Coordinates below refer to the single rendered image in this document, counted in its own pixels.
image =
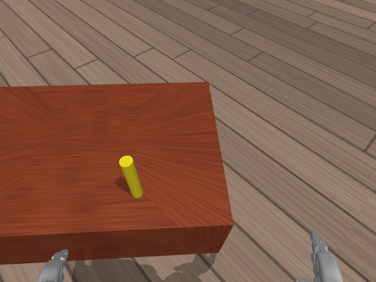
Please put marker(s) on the right robot hand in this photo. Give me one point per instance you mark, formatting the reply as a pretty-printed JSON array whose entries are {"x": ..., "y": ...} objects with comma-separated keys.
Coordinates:
[{"x": 325, "y": 266}]

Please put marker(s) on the left robot hand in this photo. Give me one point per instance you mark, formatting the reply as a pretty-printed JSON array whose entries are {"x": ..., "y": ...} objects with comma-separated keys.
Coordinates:
[{"x": 53, "y": 269}]

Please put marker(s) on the can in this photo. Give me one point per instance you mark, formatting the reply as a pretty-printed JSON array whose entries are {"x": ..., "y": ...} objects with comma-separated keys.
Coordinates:
[{"x": 130, "y": 173}]

